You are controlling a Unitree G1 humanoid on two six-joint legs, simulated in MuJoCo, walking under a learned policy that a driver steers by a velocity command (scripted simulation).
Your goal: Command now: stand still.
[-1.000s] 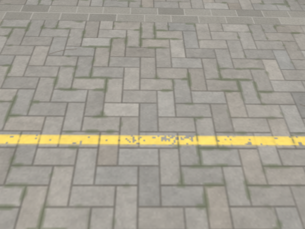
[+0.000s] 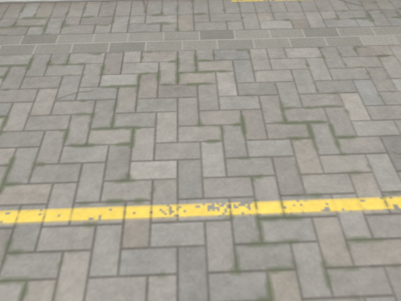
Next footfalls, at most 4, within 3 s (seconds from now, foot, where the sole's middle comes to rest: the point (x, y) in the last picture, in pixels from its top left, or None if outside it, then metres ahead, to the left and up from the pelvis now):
0.94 right None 0.47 -0.11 -0.77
1.50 left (176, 222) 0.80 0.13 -0.77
2.06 right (234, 157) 1.12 -0.11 -0.77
2.64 left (182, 107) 1.44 0.12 -0.77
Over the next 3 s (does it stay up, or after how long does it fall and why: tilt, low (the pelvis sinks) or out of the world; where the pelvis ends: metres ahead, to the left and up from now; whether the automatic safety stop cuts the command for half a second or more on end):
stays up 1.45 0.03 0.01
